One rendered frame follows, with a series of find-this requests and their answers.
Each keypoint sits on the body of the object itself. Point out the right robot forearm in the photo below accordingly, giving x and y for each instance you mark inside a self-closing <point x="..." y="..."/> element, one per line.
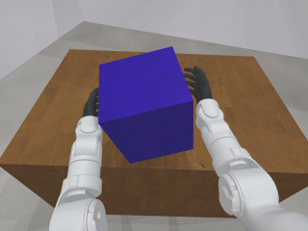
<point x="220" y="142"/>

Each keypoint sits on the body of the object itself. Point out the pedestal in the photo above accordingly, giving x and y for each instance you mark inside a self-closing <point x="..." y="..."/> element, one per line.
<point x="182" y="184"/>

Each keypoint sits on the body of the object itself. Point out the robot left hand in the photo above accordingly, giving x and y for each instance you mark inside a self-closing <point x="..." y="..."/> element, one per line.
<point x="91" y="106"/>

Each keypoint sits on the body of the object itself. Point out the left robot upper arm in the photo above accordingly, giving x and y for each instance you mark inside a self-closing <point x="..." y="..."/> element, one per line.
<point x="81" y="215"/>

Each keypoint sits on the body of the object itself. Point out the left robot forearm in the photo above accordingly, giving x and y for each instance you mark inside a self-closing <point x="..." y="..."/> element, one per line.
<point x="85" y="162"/>

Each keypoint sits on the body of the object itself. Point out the robot right hand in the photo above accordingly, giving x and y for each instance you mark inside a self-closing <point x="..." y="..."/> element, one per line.
<point x="201" y="86"/>

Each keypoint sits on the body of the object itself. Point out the carton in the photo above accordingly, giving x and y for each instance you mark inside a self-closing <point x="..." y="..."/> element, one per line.
<point x="145" y="105"/>

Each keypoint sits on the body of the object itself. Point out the right robot upper arm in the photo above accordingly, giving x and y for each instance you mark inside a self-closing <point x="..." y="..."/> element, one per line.
<point x="250" y="195"/>

